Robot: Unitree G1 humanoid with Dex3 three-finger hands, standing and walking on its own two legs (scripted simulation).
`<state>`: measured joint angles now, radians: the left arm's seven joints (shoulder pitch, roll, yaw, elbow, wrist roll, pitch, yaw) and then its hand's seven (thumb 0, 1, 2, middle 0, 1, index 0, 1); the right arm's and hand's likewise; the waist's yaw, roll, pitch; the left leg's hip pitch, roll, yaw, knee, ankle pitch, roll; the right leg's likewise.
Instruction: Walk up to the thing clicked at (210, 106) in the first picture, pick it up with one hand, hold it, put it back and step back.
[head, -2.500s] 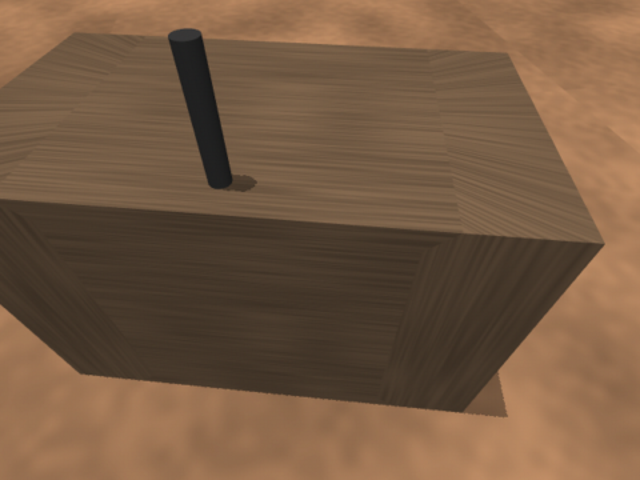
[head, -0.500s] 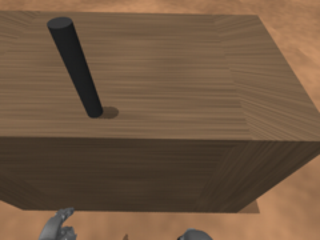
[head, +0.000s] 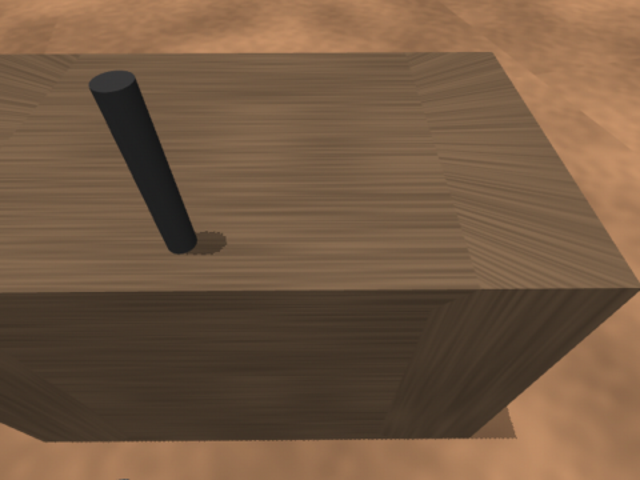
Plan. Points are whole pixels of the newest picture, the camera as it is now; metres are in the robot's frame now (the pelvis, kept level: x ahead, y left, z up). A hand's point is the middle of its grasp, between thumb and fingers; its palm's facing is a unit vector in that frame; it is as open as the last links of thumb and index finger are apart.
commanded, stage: walk up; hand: left
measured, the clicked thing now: (154, 178) +0.43 +0.22 +0.16
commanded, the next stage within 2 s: stand in 0.88 s
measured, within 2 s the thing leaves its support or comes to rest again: neither
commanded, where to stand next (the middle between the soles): +0.04 +0.01 m, yaw +1 degrees
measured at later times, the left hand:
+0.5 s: hand out of the picture +0.07 +0.26 -0.14, palm faces +0.00 -0.94 -0.33, open 7.4 cm
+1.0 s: hand out of the picture +0.09 +0.25 -0.14, palm faces -0.01 -0.94 -0.34, open 7.4 cm
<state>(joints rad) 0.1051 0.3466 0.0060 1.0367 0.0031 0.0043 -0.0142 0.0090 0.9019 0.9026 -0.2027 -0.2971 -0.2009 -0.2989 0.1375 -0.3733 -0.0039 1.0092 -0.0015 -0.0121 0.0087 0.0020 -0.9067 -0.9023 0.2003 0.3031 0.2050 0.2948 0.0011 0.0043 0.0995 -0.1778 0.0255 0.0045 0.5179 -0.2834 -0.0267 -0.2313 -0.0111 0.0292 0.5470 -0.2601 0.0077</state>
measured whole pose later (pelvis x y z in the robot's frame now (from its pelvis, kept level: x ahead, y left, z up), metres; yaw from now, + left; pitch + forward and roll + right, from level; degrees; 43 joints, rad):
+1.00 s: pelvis +0.01 +0.00 +0.01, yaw +0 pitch -2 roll +0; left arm 0.08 0.34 0.01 1.14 0.01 -0.02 -0.01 0.01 0.90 0.90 -0.20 -0.30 -0.20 -0.30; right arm 0.09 -0.35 -0.01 1.12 -0.01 -0.01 0.01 0.00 -0.91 -0.90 0.20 0.30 0.21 0.29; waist -0.01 0.00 0.06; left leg -0.09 0.03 0.00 0.32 -0.19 -0.03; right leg -0.14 -0.01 0.02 0.33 -0.16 0.02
